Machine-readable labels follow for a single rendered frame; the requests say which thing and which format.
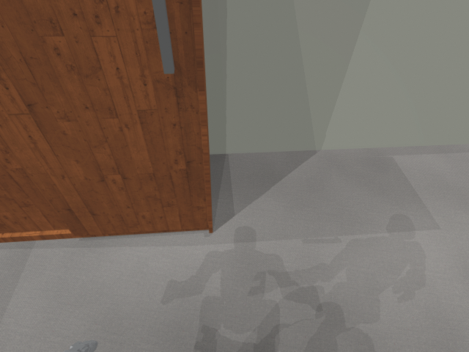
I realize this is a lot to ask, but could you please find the handle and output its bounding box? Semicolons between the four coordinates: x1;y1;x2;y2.
152;0;174;74

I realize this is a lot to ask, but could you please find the wardrobe door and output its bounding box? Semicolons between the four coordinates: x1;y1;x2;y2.
0;140;68;233
0;0;208;236

